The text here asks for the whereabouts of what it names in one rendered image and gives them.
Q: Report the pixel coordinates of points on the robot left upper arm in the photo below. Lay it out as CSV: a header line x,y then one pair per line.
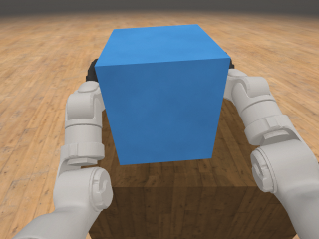
x,y
79,197

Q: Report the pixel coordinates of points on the pedestal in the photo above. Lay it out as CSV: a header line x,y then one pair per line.
x,y
210,198

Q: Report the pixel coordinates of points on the carton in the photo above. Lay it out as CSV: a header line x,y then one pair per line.
x,y
162,89

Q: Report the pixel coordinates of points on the robot left forearm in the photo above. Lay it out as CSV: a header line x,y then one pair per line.
x,y
83,129

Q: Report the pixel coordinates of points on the robot right hand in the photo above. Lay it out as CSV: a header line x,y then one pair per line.
x,y
231,66

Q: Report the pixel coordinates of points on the robot right forearm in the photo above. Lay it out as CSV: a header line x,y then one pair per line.
x,y
264,121

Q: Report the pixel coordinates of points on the robot right upper arm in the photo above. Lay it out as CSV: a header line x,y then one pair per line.
x,y
288,170

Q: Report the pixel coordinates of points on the robot left hand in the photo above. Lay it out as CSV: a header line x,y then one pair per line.
x,y
92,76

